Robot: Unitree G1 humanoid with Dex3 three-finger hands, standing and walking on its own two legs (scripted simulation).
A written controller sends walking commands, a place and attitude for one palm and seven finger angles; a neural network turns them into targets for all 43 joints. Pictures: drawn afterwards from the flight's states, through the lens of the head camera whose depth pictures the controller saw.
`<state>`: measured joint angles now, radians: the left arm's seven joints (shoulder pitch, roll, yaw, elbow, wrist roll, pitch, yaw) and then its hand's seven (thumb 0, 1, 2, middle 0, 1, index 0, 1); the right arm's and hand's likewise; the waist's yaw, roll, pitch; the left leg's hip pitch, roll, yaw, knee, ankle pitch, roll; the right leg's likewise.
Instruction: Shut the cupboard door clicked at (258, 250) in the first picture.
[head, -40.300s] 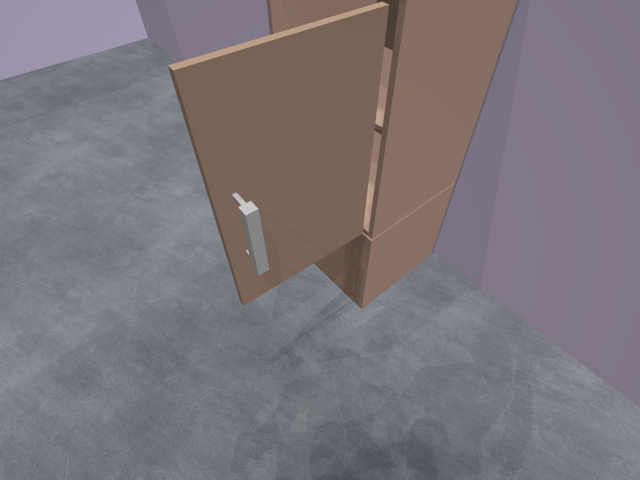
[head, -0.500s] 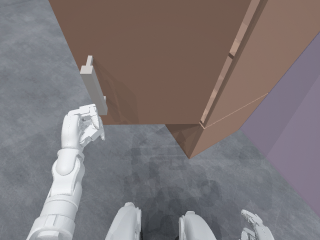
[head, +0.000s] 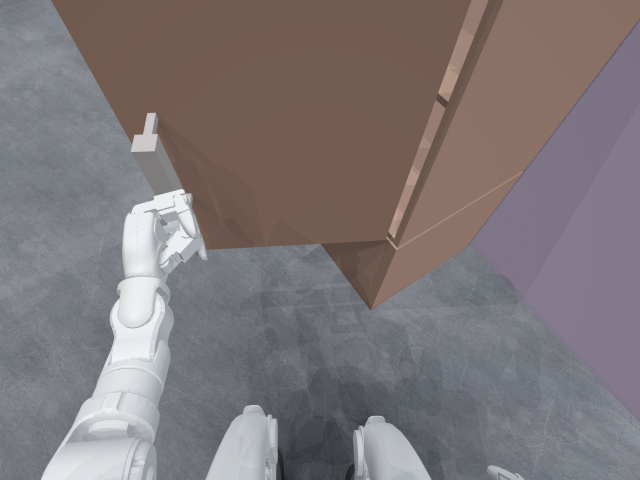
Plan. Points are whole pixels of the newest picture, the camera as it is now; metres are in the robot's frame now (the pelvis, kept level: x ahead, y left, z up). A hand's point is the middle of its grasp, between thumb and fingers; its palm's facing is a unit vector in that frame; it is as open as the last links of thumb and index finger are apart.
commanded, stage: bring the fist close to the handle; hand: left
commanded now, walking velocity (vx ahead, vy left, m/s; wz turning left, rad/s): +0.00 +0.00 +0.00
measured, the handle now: (170, 177) +0.50 +0.21 +0.03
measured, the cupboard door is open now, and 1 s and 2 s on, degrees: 61 48 35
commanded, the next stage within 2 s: push the door shut along its arc in 0.06 s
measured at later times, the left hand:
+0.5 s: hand (198, 214) +0.44 +0.16 +0.03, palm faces +0.02 -1.00 -0.05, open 3.1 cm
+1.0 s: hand (208, 177) +0.50 +0.16 +0.03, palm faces -0.12 -0.99 -0.04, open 3.1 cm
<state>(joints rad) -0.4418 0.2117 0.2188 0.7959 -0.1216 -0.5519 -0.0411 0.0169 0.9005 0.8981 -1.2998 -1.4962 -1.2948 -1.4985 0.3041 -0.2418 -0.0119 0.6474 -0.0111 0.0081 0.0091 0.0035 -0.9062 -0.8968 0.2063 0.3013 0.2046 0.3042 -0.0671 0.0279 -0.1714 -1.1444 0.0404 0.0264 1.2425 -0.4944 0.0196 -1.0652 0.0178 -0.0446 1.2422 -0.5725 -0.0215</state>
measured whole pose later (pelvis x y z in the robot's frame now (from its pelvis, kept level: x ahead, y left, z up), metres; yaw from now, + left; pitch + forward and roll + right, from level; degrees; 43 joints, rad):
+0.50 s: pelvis -0.01 -0.01 -0.01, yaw +1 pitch +24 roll -2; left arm -0.65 0.30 0.24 1.00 -0.13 -0.55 -0.15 0.02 0.90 0.90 -1.33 -1.50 -1.30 -1.50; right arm 0.25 -0.25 0.00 0.65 0.00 0.00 -0.01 0.00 -0.91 -0.90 0.21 0.30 0.20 0.30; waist -0.07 0.03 -0.17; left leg -1.21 0.04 0.00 1.29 -0.50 0.01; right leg -1.12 0.02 -0.07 1.29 -0.58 -0.04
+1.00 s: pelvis -0.02 +0.00 -0.03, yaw -1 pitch +27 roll -4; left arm -0.93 0.46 0.29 1.20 -0.10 -0.47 -0.27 0.02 0.90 0.90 -1.30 -1.50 -1.29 -1.50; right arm 0.34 -0.28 0.01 0.68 0.00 0.00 0.01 0.00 -0.91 -0.90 0.21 0.30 0.20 0.30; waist -0.17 0.05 -0.16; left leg -1.34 0.05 -0.02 1.36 -0.50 0.02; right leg -1.24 0.03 -0.09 1.33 -0.57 -0.02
